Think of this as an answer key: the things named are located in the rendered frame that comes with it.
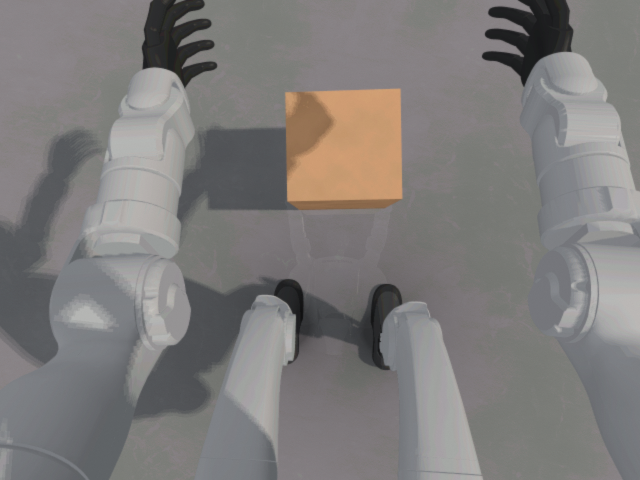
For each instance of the right robot forearm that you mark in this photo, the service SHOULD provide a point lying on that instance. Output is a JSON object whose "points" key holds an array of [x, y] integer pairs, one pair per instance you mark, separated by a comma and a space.
{"points": [[581, 163]]}

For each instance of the robot right shin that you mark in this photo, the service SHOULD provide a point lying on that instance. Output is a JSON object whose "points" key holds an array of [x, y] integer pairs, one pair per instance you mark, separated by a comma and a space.
{"points": [[408, 307]]}

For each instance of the carton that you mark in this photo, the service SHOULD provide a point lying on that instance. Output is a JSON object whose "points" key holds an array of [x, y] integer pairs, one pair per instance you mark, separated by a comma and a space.
{"points": [[343, 149]]}

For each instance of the robot left hand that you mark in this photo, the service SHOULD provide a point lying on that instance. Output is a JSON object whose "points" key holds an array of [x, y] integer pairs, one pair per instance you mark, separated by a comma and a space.
{"points": [[162, 39]]}

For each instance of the right robot upper arm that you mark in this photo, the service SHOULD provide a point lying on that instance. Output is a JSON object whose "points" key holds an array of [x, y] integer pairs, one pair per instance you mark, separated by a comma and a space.
{"points": [[587, 296]]}

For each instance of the left robot forearm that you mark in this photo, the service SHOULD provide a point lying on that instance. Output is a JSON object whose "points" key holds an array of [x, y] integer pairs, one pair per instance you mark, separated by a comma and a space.
{"points": [[141, 179]]}

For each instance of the robot right hand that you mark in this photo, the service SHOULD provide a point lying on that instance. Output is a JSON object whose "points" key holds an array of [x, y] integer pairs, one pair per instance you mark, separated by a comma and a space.
{"points": [[549, 32]]}

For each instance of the left robot thigh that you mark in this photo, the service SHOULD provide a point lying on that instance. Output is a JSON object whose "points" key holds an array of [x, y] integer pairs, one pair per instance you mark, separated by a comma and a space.
{"points": [[242, 439]]}

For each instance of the left robot upper arm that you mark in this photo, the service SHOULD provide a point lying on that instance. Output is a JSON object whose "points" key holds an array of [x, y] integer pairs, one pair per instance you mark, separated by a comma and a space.
{"points": [[112, 317]]}

